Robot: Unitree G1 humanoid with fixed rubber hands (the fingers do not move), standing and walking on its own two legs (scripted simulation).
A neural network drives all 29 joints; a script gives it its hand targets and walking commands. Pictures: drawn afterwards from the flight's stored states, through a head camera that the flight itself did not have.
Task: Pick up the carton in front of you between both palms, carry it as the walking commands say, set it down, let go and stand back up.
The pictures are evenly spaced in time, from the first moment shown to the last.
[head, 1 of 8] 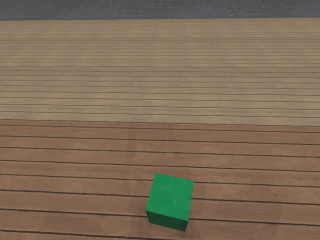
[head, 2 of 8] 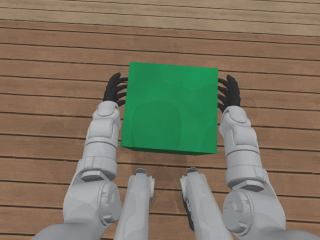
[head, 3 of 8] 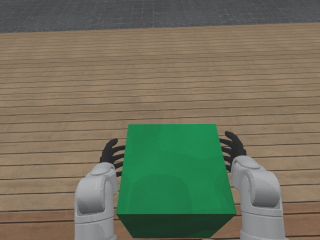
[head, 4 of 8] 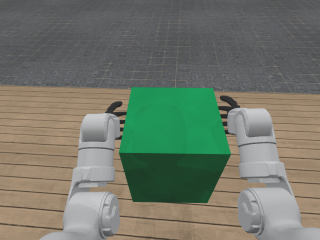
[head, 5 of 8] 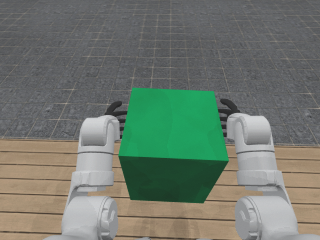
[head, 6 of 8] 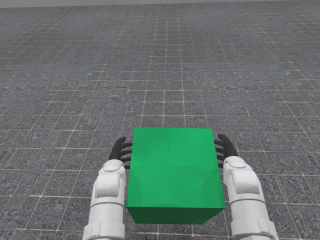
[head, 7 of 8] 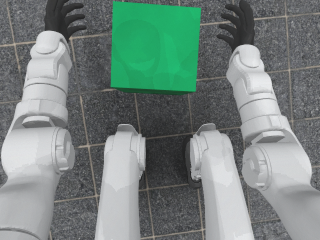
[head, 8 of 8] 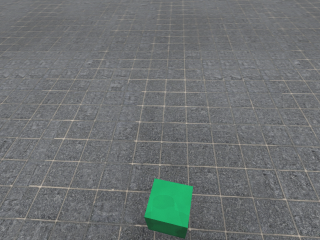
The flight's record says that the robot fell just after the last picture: no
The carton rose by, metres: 0.68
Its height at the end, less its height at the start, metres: -0.38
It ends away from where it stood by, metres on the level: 4.76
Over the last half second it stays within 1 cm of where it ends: yes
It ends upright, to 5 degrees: yes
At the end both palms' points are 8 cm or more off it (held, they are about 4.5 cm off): yes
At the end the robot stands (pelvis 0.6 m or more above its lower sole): yes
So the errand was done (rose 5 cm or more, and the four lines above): yes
